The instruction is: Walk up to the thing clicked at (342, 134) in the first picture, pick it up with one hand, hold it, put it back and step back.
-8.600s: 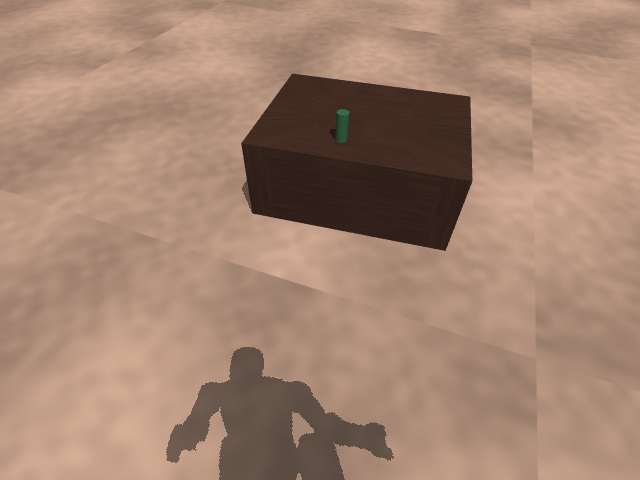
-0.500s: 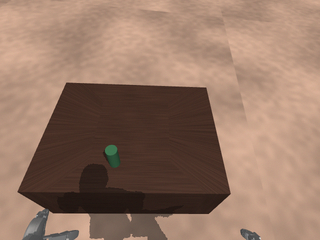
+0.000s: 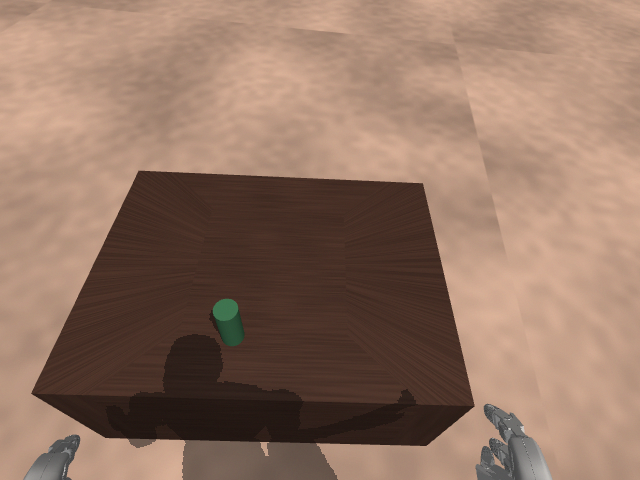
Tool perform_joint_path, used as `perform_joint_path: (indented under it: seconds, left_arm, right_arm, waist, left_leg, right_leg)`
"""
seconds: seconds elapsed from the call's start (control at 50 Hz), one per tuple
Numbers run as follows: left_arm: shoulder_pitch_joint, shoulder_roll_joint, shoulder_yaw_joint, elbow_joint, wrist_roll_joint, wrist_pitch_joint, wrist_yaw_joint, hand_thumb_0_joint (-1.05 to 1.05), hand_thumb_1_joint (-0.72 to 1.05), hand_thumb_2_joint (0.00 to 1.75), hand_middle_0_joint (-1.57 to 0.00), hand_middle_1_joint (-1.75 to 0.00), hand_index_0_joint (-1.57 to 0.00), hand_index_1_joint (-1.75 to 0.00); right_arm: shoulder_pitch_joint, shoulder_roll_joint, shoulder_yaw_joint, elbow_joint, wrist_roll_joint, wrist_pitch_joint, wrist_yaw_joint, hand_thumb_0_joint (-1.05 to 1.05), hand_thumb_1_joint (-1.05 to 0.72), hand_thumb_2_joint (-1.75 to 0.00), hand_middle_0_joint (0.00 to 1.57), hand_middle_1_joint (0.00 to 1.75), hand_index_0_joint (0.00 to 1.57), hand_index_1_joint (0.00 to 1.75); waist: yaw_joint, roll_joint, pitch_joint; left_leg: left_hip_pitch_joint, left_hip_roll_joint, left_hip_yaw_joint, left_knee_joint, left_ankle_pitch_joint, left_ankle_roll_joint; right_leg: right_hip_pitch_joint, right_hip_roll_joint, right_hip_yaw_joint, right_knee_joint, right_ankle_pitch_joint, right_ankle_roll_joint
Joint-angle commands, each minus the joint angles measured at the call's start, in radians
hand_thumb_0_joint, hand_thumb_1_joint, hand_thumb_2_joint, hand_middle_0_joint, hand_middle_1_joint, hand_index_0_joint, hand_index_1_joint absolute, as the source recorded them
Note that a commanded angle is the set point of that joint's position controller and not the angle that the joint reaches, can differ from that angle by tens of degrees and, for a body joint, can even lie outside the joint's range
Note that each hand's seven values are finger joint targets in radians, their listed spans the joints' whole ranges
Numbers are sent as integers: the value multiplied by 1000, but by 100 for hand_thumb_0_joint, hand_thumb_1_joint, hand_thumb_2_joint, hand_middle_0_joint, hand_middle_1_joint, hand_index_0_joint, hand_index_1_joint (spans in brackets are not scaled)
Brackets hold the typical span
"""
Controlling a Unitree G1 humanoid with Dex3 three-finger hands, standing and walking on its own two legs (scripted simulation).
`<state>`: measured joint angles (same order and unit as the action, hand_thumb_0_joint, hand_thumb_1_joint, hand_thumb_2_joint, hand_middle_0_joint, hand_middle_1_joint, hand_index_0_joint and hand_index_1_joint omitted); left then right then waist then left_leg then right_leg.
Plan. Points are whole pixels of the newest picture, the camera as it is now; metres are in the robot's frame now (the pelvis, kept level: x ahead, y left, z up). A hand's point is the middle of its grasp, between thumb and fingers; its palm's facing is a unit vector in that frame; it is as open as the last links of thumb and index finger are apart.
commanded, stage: go down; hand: left
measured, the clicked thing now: (229, 323) +0.48 +0.18 -0.29
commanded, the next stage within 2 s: none
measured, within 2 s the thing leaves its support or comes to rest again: neither
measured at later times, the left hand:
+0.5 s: hand out of the picture +0.13 +0.28 -0.11, palm faces +0.07 -0.94 -0.32, open 17.6 cm
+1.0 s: hand out of the picture +0.13 +0.29 -0.10, palm faces +0.09 -0.94 -0.32, open 17.5 cm
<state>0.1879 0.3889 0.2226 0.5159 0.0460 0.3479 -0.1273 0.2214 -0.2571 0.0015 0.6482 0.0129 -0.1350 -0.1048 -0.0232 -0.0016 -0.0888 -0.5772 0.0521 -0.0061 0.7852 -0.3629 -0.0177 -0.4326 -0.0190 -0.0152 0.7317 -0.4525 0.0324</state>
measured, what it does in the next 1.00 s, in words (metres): stands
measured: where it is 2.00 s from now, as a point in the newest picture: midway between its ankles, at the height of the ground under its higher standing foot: outside the picture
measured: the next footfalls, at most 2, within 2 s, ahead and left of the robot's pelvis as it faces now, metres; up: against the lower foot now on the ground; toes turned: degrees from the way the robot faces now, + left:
none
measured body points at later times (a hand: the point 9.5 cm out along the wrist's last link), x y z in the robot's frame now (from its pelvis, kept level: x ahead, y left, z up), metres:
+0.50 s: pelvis -0.01 +0.00 -0.03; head +0.03 +0.01 +0.42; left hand +0.13 +0.33 -0.08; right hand +0.14 -0.25 -0.10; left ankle +0.01 +0.13 -0.71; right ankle -0.05 -0.14 -0.71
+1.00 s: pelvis -0.03 +0.01 -0.03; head +0.00 +0.02 +0.42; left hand +0.12 +0.34 -0.08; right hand +0.13 -0.24 -0.10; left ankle +0.01 +0.13 -0.71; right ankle -0.05 -0.14 -0.71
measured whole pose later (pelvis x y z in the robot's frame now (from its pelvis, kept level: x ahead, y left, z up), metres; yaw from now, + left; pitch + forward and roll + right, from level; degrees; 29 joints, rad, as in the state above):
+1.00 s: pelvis -0.03 +0.01 -0.03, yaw +0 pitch +11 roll -3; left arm 0.35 0.41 0.24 0.14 -0.02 0.54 -0.14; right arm 0.28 -0.24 0.03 0.57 0.02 -0.24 -0.20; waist -0.03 0.03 -0.15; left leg -0.79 0.06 -0.05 1.02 -0.43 -0.01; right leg -0.62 -0.01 -0.04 0.96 -0.52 0.04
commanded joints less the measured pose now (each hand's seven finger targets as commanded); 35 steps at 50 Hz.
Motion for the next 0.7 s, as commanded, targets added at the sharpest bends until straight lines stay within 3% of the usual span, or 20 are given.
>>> perform_joint_path:
  seconds: [0.0, 0.1, 0.22, 0.56, 0.68]
  left_arm:
    - [18, 194, 58, -166, -7, 22, -16, 0, -56, 4, -7, -5, -6, -5]
    - [23, 229, 83, -246, -9, 51, -28, 0, -60, 3, -7, -4, -6, -5]
    - [63, 248, 112, -359, -13, 72, -17, 0, -61, 3, -8, -4, -6, -6]
    - [145, 228, 114, -514, -43, 141, 4, 0, -61, 6, -7, -6, -5, -6]
    - [171, 235, 120, -534, -46, 155, 3, 0, -61, 6, -7, -5, -5, -6]
  right_arm:
    - [-12, -148, -64, -136, 4, -45, -23, 0, -86, -89, 20, 30, 20, 30]
    - [-13, -144, -65, -165, 2, -56, -31, 0, -87, -89, 20, 30, 20, 30]
    - [-13, -136, -63, -201, 6, -66, -45, 0, -89, -89, 20, 30, 20, 30]
    - [2, -125, -50, -236, 9, -110, -87, 0, -86, -89, 20, 30, 20, 30]
    - [15, -124, -48, -232, 9, -129, -96, 0, -87, -89, 20, 30, 20, 30]
  waist:
    - [-4, 75, -161]
    - [5, 73, -181]
    - [8, 87, -201]
    - [-4, 97, -174]
    - [-5, 107, -190]
  left_leg:
    - [198, -31, 7, -31, 367, 37]
    - [157, -29, -1, 13, 362, 38]
    - [108, -31, -1, 45, 269, 36]
    - [23, -27, -22, 73, 137, 26]
    - [30, -28, -19, 88, 160, 30]
  right_leg:
    - [-77, 35, -28, -46, 368, -18]
    - [-112, 36, -34, -4, 355, -15]
    - [-157, 35, -29, 31, 274, -18]
    - [-241, 44, -45, 70, 143, -28]
    - [-232, 42, -40, 72, 171, -26]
